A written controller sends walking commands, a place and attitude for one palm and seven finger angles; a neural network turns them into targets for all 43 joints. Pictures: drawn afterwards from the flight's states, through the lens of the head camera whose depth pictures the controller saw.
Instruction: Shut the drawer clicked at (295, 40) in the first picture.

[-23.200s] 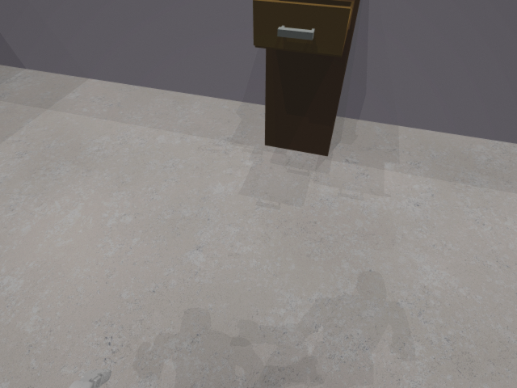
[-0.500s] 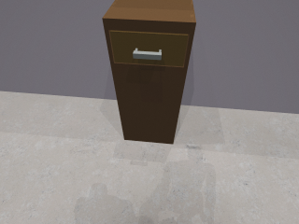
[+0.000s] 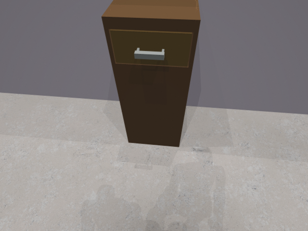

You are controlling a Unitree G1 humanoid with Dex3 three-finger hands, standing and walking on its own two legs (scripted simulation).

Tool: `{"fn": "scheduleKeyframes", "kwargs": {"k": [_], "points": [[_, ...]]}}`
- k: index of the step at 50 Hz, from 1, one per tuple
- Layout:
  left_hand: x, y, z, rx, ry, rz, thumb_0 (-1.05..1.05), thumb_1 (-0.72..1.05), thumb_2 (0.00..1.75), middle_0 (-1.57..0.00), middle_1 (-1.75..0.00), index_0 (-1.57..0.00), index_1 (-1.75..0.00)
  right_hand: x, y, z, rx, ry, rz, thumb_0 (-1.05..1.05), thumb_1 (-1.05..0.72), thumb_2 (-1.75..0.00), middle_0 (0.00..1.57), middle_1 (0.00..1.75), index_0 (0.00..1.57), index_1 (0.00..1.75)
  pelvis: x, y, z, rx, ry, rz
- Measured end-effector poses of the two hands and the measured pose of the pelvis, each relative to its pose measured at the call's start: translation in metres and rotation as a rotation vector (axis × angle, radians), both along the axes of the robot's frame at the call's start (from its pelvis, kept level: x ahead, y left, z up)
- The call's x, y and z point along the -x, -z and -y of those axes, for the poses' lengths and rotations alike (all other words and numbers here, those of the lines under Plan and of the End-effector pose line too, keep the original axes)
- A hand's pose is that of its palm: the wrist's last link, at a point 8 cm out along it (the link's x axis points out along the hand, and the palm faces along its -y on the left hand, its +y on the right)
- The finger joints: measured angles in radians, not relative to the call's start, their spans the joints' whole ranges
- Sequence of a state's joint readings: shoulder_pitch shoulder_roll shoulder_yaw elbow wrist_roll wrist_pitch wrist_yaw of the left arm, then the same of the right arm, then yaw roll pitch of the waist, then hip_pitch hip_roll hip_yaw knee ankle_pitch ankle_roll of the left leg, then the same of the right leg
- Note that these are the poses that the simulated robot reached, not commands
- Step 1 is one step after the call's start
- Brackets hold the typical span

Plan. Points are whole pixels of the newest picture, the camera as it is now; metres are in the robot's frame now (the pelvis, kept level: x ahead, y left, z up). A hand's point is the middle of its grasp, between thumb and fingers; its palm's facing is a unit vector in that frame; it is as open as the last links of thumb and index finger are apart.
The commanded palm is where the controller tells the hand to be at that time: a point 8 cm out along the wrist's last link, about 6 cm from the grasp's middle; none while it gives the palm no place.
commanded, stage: look to check the result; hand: left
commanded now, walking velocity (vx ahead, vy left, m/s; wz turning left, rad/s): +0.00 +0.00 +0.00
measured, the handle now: (150, 52) +0.81 +0.06 +0.03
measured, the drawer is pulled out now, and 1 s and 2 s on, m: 0.00 0.00 0.00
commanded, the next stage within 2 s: stand and wait in 0.12 s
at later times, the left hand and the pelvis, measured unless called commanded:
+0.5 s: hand out of the picture -0.02 +0.13 -0.17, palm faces +0.07 -0.98 -0.16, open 7.4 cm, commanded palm none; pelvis +0.01 -0.02 +0.00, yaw +0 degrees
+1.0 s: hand out of the picture -0.01 +0.12 -0.17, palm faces +0.08 -0.98 -0.16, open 7.4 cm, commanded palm none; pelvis +0.02 -0.02 +0.00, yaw +0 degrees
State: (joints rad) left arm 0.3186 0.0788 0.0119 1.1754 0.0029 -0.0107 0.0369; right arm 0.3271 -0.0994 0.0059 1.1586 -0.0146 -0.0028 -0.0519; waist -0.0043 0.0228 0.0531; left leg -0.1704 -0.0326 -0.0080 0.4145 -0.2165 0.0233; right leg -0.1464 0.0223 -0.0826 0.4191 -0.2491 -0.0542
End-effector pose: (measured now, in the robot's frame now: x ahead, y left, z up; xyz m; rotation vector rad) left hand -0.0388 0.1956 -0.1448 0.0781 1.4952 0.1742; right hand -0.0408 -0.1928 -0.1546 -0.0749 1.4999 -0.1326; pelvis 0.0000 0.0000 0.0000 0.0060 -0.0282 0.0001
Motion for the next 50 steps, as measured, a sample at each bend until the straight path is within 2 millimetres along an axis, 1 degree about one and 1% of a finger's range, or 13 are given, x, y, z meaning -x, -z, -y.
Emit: {"fn": "scheduleKeyframes", "kwargs": {"k": [14, 34, 50], "points": [[-0.009, 0.000, 0.012, 0.001, -0.001, 0.015, 0.00, 0.91, 0.90, -0.20, -0.29, -0.20, -0.30, -0.010, 0.001, 0.011, 0.002, -0.003, 0.010, 0.00, -0.91, -0.90, 0.20, 0.30, 0.20, 0.29, -0.006, 0.000, 0.011, -0.002, -0.001, 0.001], [-0.017, 0.000, 0.022, -0.010, -0.006, 0.015, 0.00, 0.91, 0.90, -0.20, -0.29, -0.20, -0.30, -0.009, 0.001, 0.024, 0.006, 0.006, -0.019, 0.00, -0.91, -0.90, 0.20, 0.30, 0.20, 0.29, -0.014, 0.001, 0.023, -0.003, -0.002, -0.001], [-0.020, 0.000, 0.022, -0.007, -0.006, 0.023, 0.00, 0.91, 0.90, -0.20, -0.29, -0.20, -0.30, -0.013, 0.001, 0.023, 0.007, 0.004, -0.005, 0.00, -0.91, -0.90, 0.20, 0.30, 0.20, 0.29, -0.015, 0.001, 0.022, -0.001, 0.000, 0.005]]}}
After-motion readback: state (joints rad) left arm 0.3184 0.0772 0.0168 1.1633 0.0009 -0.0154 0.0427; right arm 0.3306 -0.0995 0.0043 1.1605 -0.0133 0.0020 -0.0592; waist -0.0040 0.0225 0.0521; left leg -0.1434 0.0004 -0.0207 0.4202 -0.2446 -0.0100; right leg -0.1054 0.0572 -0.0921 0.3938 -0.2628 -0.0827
